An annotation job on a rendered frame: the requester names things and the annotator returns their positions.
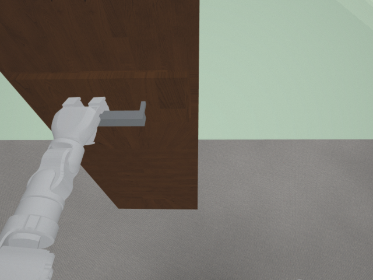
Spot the robot left hand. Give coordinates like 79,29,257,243
51,97,109,146

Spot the drawer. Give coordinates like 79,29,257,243
10,70,190,123

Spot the robot left upper arm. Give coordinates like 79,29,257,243
0,246,55,280

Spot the handle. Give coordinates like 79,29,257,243
98,101,146,127

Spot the left robot forearm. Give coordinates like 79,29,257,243
0,138,85,249

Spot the cabinet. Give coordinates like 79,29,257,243
0,0,199,209

